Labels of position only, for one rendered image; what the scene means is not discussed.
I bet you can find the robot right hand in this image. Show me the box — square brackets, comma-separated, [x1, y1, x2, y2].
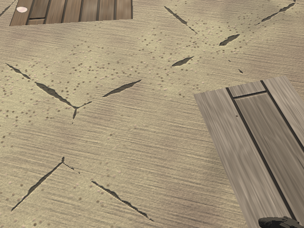
[258, 216, 304, 228]

